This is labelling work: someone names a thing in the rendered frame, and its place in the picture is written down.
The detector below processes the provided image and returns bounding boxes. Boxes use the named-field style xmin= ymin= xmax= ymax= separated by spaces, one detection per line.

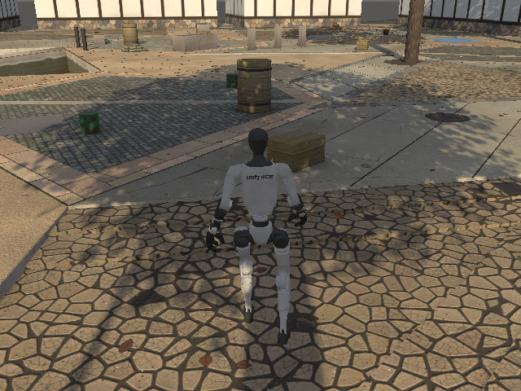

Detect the humanoid robot torso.
xmin=240 ymin=159 xmax=278 ymax=244

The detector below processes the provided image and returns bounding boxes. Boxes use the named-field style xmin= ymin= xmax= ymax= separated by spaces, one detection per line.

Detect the robot right hand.
xmin=288 ymin=213 xmax=307 ymax=227

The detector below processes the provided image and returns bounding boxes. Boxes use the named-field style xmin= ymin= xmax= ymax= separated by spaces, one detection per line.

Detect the left robot foot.
xmin=243 ymin=304 xmax=255 ymax=323

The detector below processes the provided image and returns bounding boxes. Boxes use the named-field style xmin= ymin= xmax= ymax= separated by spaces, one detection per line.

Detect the left robot upper arm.
xmin=219 ymin=164 xmax=243 ymax=210

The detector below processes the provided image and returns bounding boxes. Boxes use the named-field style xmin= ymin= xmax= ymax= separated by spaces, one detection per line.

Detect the robot left hand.
xmin=206 ymin=231 xmax=225 ymax=253

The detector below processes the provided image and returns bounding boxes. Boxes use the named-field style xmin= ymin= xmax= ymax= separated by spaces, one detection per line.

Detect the left robot forearm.
xmin=208 ymin=198 xmax=227 ymax=235

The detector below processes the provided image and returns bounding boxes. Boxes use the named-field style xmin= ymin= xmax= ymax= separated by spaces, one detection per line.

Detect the right robot forearm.
xmin=292 ymin=193 xmax=306 ymax=217

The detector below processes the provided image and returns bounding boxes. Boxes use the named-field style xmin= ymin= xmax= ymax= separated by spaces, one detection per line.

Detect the right robot upper arm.
xmin=276 ymin=163 xmax=300 ymax=206

